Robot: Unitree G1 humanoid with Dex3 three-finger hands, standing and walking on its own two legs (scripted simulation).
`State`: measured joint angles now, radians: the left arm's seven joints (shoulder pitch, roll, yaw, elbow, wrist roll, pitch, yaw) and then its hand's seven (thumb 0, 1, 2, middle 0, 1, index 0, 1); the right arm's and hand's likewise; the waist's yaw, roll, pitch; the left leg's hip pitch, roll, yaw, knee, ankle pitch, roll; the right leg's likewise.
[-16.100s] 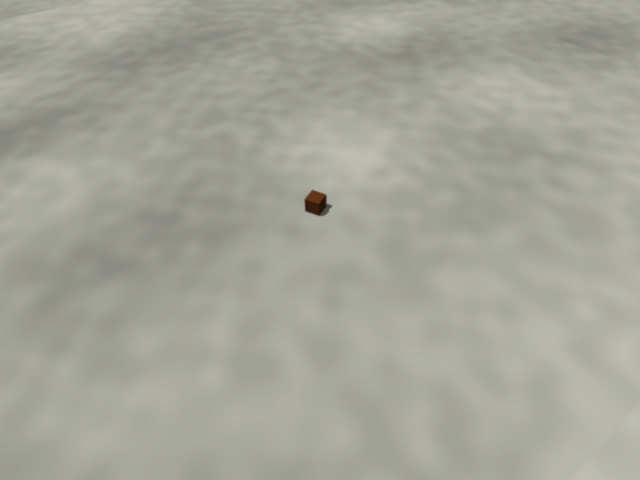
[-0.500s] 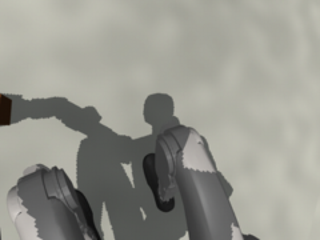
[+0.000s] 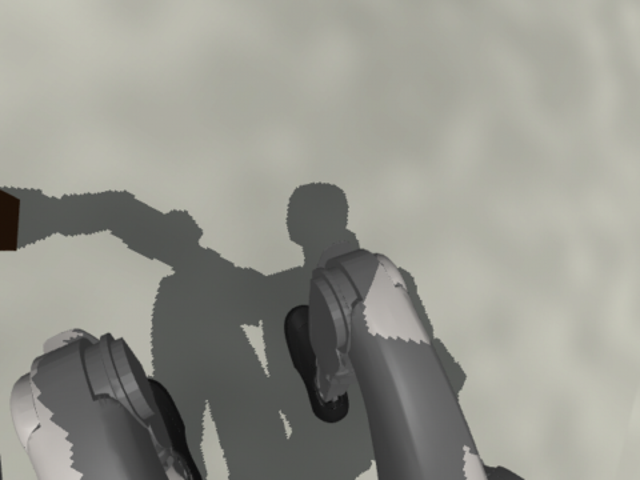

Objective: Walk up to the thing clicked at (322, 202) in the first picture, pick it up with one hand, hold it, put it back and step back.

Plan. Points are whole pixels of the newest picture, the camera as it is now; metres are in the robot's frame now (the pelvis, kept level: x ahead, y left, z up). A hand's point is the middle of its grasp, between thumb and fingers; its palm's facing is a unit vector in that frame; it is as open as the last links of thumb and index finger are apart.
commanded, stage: approach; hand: left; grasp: from above
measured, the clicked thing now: out of the picture +0.47 +0.31 -0.30
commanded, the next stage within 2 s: close in in 0.26 s
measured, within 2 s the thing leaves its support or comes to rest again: neither
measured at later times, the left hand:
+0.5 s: hand out of the picture +0.48 +0.28 -0.21, palm faces -0.01 -0.49 -0.87, open 14.0 cm
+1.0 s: hand out of the picture +0.46 +0.30 -0.24, palm faces -0.01 -0.47 -0.88, open 14.0 cm
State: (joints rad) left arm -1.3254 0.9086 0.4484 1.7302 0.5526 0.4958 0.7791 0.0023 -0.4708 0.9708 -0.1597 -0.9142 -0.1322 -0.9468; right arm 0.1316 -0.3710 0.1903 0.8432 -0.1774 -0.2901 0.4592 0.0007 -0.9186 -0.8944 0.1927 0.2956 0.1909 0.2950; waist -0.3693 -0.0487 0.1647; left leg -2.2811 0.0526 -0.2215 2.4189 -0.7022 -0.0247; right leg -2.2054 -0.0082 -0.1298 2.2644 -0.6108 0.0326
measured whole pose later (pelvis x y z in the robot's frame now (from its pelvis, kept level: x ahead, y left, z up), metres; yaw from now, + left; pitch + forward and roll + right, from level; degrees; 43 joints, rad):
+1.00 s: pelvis +0.00 +0.00 -0.01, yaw -2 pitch +29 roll -13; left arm -1.38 0.98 0.37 1.80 0.49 0.47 0.84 0.00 -0.52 1.07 -0.12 -0.93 -0.08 -0.98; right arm 0.10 -0.39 0.30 0.77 -0.21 -0.30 0.48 0.00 -0.91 -0.90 0.19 0.30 0.19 0.30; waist -0.44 -0.11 0.26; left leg -2.29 0.04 -0.27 2.47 -0.71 -0.03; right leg -2.19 0.00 -0.16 2.29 -0.61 0.04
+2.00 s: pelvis +0.00 +0.01 -0.02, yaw -3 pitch +27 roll -15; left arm -1.35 1.04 0.32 1.82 0.46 0.40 0.86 -0.01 -0.10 0.77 -0.42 -0.76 -0.47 -0.78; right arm 0.11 -0.45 0.36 0.68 -0.21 -0.30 0.48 0.00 -0.90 -0.89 0.19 0.30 0.19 0.29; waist -0.47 -0.14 0.30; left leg -2.30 0.03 -0.31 2.53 -0.74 -0.03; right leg -2.18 0.00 -0.19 2.32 -0.63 0.05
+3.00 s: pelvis +0.00 +0.01 -0.01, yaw -3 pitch +30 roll -15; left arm -1.35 0.98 0.39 1.68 0.55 0.47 0.79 0.00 -0.14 0.72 -0.60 -0.69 -0.65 -0.67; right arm 0.13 -0.39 0.29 0.74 -0.18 -0.30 0.48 0.00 -0.92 -0.90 0.19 0.30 0.19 0.29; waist -0.42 -0.12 0.24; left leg -2.30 0.04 -0.29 2.47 -0.72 -0.03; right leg -2.20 0.00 -0.18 2.27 -0.61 0.04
